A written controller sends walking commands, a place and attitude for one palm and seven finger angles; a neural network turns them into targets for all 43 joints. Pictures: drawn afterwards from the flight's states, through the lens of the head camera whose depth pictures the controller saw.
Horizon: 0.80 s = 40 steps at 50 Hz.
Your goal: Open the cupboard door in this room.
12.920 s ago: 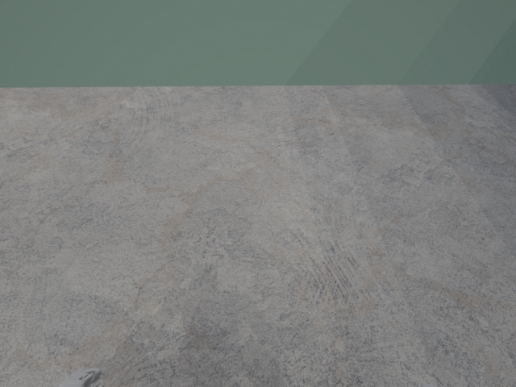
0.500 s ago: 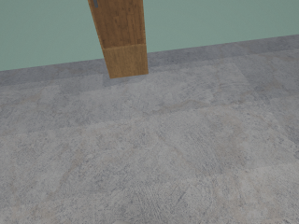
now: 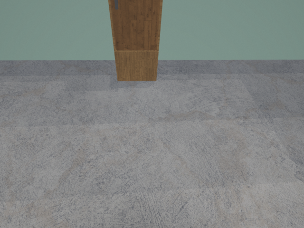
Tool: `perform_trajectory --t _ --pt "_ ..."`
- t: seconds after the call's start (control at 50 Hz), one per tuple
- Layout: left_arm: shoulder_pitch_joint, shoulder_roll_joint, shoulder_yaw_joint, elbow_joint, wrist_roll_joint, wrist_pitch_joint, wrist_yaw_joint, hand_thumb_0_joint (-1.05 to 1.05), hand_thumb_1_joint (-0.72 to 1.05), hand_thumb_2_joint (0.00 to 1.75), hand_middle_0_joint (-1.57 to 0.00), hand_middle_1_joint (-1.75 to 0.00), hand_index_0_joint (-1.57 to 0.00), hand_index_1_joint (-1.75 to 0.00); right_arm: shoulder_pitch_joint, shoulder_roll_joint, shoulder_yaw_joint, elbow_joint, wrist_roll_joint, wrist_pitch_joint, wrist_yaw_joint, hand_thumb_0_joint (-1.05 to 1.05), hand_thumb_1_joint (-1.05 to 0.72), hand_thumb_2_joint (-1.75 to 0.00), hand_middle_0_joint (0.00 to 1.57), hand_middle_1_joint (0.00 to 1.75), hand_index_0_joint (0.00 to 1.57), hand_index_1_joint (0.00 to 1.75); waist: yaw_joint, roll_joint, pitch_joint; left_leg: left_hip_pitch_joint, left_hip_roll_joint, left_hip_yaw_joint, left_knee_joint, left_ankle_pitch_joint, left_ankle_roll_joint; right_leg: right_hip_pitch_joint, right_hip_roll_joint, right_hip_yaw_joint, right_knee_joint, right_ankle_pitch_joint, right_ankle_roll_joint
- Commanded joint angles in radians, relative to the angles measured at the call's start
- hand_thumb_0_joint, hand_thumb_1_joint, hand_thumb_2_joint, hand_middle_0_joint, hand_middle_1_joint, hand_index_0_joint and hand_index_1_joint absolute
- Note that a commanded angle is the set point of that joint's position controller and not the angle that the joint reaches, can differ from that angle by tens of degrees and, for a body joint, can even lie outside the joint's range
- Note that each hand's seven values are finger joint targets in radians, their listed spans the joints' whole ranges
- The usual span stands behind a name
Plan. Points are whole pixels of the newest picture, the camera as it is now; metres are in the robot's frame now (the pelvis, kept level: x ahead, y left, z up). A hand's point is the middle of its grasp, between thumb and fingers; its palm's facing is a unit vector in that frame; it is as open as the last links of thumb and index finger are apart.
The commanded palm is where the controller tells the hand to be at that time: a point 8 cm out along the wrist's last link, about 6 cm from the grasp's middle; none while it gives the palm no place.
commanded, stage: stand and wait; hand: left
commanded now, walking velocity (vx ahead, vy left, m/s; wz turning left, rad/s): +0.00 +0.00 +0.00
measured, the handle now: out of the picture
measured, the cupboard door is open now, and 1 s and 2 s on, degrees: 0 0 0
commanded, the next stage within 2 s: turn or walk to find it in 0.10 s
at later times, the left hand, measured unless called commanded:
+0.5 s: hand out of the picture +0.00 +0.19 -0.18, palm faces +0.10 -0.96 -0.25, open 7.3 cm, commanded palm none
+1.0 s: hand out of the picture -0.05 +0.18 -0.19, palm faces +0.22 -0.96 -0.20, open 7.4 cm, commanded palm none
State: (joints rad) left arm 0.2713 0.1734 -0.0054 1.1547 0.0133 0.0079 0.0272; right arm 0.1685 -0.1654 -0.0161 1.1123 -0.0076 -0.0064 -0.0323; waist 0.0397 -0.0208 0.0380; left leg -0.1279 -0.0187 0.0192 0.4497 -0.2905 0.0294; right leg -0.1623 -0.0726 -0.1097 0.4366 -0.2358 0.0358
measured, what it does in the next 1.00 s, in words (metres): stands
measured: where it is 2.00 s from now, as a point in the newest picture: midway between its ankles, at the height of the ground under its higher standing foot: outside the picture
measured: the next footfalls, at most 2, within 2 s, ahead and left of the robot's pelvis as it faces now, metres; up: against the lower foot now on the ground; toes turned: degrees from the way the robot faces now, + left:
right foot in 1.36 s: +0.02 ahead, -0.15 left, +0.00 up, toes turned +17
left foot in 1.82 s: -0.12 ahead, +0.06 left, +0.00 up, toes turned +35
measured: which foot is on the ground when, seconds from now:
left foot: down 0.00-1.00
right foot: down 0.00-1.00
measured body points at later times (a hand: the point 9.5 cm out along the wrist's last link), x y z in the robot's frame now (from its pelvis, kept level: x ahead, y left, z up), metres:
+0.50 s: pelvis -0.02 -0.01 -0.01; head +0.01 -0.02 +0.44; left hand -0.01 +0.24 -0.16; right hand -0.01 -0.24 -0.17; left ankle -0.03 +0.10 -0.74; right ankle +0.00 -0.14 -0.74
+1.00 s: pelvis -0.03 -0.01 -0.01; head -0.01 +0.01 +0.44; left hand -0.06 +0.23 -0.17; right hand +0.07 -0.24 -0.16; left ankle -0.04 +0.10 -0.74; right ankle -0.01 -0.13 -0.74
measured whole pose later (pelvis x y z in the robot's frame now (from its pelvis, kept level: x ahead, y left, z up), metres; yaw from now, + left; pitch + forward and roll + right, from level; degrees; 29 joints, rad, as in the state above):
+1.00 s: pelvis -0.03 -0.01 -0.01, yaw +10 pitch -1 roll -1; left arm 0.25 0.18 0.04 1.06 0.02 0.03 0.02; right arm 0.18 -0.18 -0.05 1.02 -0.02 0.03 0.00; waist 0.02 0.00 0.06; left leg -0.31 0.00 0.00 0.64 -0.32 0.02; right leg -0.26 -0.10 -0.20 0.59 -0.30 0.02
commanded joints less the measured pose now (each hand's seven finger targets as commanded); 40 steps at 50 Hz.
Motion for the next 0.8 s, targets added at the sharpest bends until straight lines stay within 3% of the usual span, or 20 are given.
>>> perform_trajectory --t 0.0,0.12,0.26,0.34,0.36,0.4,0.44,0.46,0.48,0.52,0.54,0.56,0.58,0.6,0.62,0.64,0.68,0.72,0.74,0.78 --pt "0.045 0.092 0.012 -0.023 -0.001 -0.010 0.005 0.00 0.90 0.90 -0.20 -0.30 -0.20 -0.30 0.072 -0.116 -0.009 -0.019 0.000 -0.016 -0.003 0.00 -0.90 -0.90 0.20 0.30 0.20 0.30 -0.022 0.042 0.022 -0.071 0.142 -0.105 -0.128 0.232 0.000 0.024 -0.064 0.065 -0.052 0.121 -0.013" --pt "0.029 0.100 0.016 -0.030 -0.006 -0.007 0.008 0.00 0.90 0.90 -0.20 -0.30 -0.20 -0.30 0.105 -0.115 -0.006 -0.008 0.000 -0.018 -0.001 0.00 -0.90 -0.90 0.20 0.30 0.20 0.30 -0.020 0.050 0.046 -0.099 0.139 -0.111 -0.143 0.233 -0.002 0.038 -0.067 0.056 -0.043 0.108 -0.011" --pt "-0.002 0.103 0.040 -0.081 -0.001 0.008 0.008 0.00 0.90 0.90 -0.20 -0.30 -0.20 -0.30 0.111 -0.151 -0.030 -0.039 -0.002 0.002 0.004 0.00 -0.90 -0.90 0.20 0.30 0.20 0.30 -0.017 0.110 0.047 -0.184 0.172 -0.223 -0.157 0.158 0.038 -0.015 -0.039 0.013 0.064 0.000 0.000" --pt "-0.003 0.107 0.055 -0.114 0.002 0.005 0.009 0.00 0.90 0.90 -0.20 -0.30 -0.20 -0.30 0.114 -0.151 -0.042 -0.067 -0.005 0.007 0.007 0.00 -0.90 -0.90 0.20 0.30 0.20 0.30 -0.017 0.096 0.011 -0.225 0.173 -0.252 -0.112 0.183 0.056 -0.007 -0.040 0.024 0.084 -0.004 -0.003" --pt "0.002 0.113 0.059 -0.121 0.002 0.003 0.009 0.00 0.90 0.90 -0.20 -0.30 -0.20 -0.30 0.111 -0.151 -0.045 -0.078 -0.004 0.008 0.008 0.00 -0.90 -0.90 0.20 0.30 0.20 0.30 -0.013 0.068 -0.007 -0.242 0.163 -0.245 -0.085 0.199 0.051 0.015 -0.051 0.032 0.079 0.013 -0.008" --pt "0.023 0.129 0.065 -0.128 0.003 -0.003 0.011 0.00 0.90 0.90 -0.20 -0.30 -0.20 -0.30 0.112 -0.128 -0.043 -0.092 -0.005 0.009 0.012 0.00 -0.90 -0.90 0.20 0.30 0.20 0.30 -0.010 -0.015 -0.050 -0.275 0.110 -0.168 -0.001 0.166 0.023 0.065 -0.119 0.074 0.028 0.049 -0.031" --pt "0.029 0.173 0.072 -0.132 0.004 -0.008 0.012 0.00 0.90 0.90 -0.20 -0.30 -0.20 -0.30 0.131 -0.091 -0.040 -0.099 -0.005 0.015 0.015 0.00 -0.90 -0.90 0.20 0.30 0.20 0.30 -0.014 -0.160 -0.075 -0.277 0.035 -0.045 0.152 0.059 -0.020 0.063 -0.256 0.176 -0.064 0.057 -0.110" --pt "0.022 0.184 0.076 -0.142 0.005 -0.007 0.015 0.00 0.90 0.90 -0.20 -0.30 -0.20 -0.30 0.134 -0.084 -0.041 -0.106 -0.008 0.022 0.013 0.00 -0.90 -0.90 0.20 0.30 0.20 0.30 -0.016 -0.204 -0.069 -0.267 0.029 -0.018 0.231 -0.036 -0.029 0.025 -0.310 0.212 -0.106 0.058 -0.155" --pt "0.003 0.181 0.075 -0.150 0.006 -0.006 0.015 0.00 0.90 0.90 -0.20 -0.30 -0.20 -0.30 0.122 -0.081 -0.042 -0.106 -0.009 0.026 0.012 0.00 -0.90 -0.90 0.20 0.30 0.20 0.30 -0.017 -0.181 -0.050 -0.253 0.041 -0.019 0.290 -0.119 -0.033 -0.023 -0.324 0.213 -0.122 0.071 -0.183" --pt "-0.030 0.168 0.067 -0.149 0.011 -0.006 0.012 0.00 0.90 0.90 -0.20 -0.30 -0.20 -0.30 0.122 -0.064 -0.039 -0.099 -0.008 0.026 0.015 0.00 -0.90 -0.90 0.20 0.30 0.20 0.30 -0.038 -0.124 -0.012 -0.193 0.068 -0.005 0.272 -0.129 -0.038 -0.111 -0.301 0.155 -0.093 0.110 -0.172" --pt "-0.048 0.167 0.065 -0.146 0.010 -0.006 0.011 0.00 0.90 0.90 -0.20 -0.30 -0.20 -0.30 0.145 -0.056 -0.035 -0.087 -0.006 0.023 0.017 0.00 -0.90 -0.90 0.20 0.30 0.20 0.30 -0.053 -0.103 -0.024 -0.151 0.074 -0.004 0.177 -0.058 -0.039 -0.109 -0.269 0.109 -0.043 0.123 -0.146" --pt "-0.052 0.154 0.062 -0.142 0.005 -0.004 0.009 0.00 0.90 0.90 -0.20 -0.30 -0.20 -0.30 0.164 -0.064 -0.033 -0.077 -0.007 0.015 0.020 0.00 -0.90 -0.90 0.20 0.30 0.20 0.30 -0.062 -0.043 -0.041 -0.079 0.097 -0.028 0.069 0.105 -0.031 -0.139 -0.214 0.061 0.016 0.090 -0.098" --pt "-0.043 0.127 0.054 -0.144 0.000 0.000 0.006 0.00 0.90 0.90 -0.20 -0.30 -0.20 -0.30 0.158 -0.091 -0.031 -0.073 -0.011 0.006 0.018 0.00 -0.90 -0.90 0.20 0.30 0.20 0.30 -0.053 0.063 -0.022 -0.078 0.154 -0.115 -0.015 0.192 -0.009 -0.158 -0.120 -0.001 0.076 0.025 -0.043" --pt "-0.029 0.094 0.044 -0.145 -0.002 0.004 0.005 0.00 0.90 0.90 -0.20 -0.30 -0.20 -0.30 0.127 -0.134 -0.032 -0.081 -0.013 0.001 0.015 0.00 -0.90 -0.90 0.20 0.30 0.20 0.30 -0.034 0.132 0.001 -0.129 0.221 -0.190 -0.102 0.166 0.026 -0.134 -0.056 -0.024 0.097 -0.036 -0.004" --pt "-0.036 0.080 0.036 -0.132 0.001 0.008 0.006 0.00 0.90 0.90 -0.20 -0.30 -0.20 -0.30 0.100 -0.156 -0.036 -0.079 -0.011 -0.006 0.011 0.00 -0.90 -0.90 0.20 0.30 0.20 0.30 -0.034 0.214 0.010 -0.151 0.246 -0.261 -0.174 0.155 0.053 -0.107 -0.028 -0.031 0.144 -0.070 0.009" --pt "-0.043 0.086 0.034 -0.121 0.004 0.010 0.006 0.00 0.90 0.90 -0.20 -0.30 -0.20 -0.30 0.085 -0.158 -0.034 -0.075 -0.008 -0.009 0.006 0.00 -0.90 -0.90 0.20 0.30 0.20 0.30 -0.032 0.208 0.032 -0.171 0.254 -0.268 -0.198 0.182 0.069 -0.089 -0.023 -0.010 0.174 -0.107 0.005" --pt "0.013 0.080 0.025 -0.089 0.005 0.006 0.003 0.00 0.90 0.90 -0.20 -0.30 -0.20 -0.30 0.051 -0.155 -0.030 -0.071 -0.006 -0.015 0.000 0.00 -0.90 -0.90 0.20 0.30 0.20 0.30 -0.008 0.186 0.004 -0.126 0.239 -0.213 -0.165 0.257 0.079 -0.068 -0.034 0.021 0.134 -0.100 0.002" --pt "0.044 0.095 0.025 -0.069 0.003 -0.003 0.005 0.00 0.90 0.90 -0.20 -0.30 -0.20 -0.30 0.044 -0.140 -0.028 -0.070 -0.001 -0.013 0.001 0.00 -0.90 -0.90 0.20 0.30 0.20 0.30 -0.007 0.133 -0.022 -0.107 0.187 -0.159 -0.085 0.333 0.048 -0.017 -0.045 0.029 0.022 0.048 0.002" --pt "0.043 0.106 0.029 -0.070 0.003 -0.005 0.005 0.00 0.90 0.90 -0.20 -0.30 -0.20 -0.30 0.052 -0.139 -0.030 -0.075 0.001 -0.009 0.004 0.00 -0.90 -0.90 0.20 0.30 0.20 0.30 -0.017 0.105 -0.027 -0.125 0.166 -0.138 -0.069 0.287 0.028 0.001 -0.062 0.036 0.007 0.086 -0.002" --pt "0.036 0.128 0.040 -0.079 0.005 -0.010 0.004 0.00 0.90 0.90 -0.20 -0.30 -0.20 -0.30 0.052 -0.127 -0.033 -0.087 0.000 0.002 0.009 0.00 -0.90 -0.90 0.20 0.30 0.20 0.30 -0.024 -0.010 -0.007 -0.165 0.125 -0.091 -0.010 0.201 -0.001 -0.005 -0.113 0.068 -0.023 0.122 -0.025"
